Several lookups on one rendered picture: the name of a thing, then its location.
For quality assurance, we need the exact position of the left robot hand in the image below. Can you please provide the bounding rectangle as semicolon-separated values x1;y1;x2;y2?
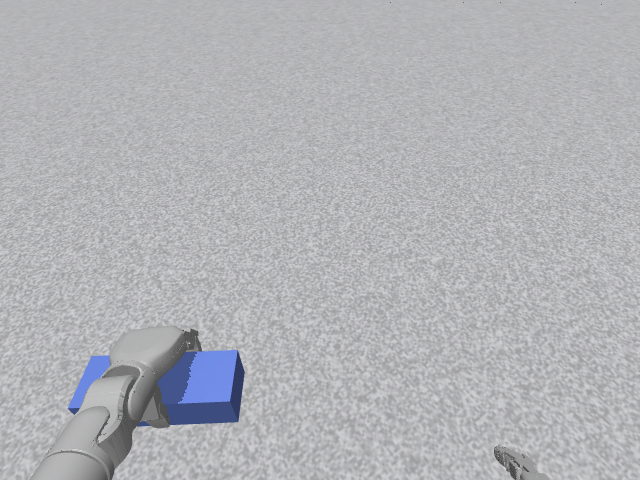
109;326;202;428

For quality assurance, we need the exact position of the left robot arm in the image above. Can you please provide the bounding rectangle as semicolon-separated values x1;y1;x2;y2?
29;360;157;480

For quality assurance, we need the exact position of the carton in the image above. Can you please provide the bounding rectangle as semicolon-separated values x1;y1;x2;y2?
68;350;245;427

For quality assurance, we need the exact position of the right robot hand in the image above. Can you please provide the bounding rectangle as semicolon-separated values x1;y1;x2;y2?
494;446;550;480

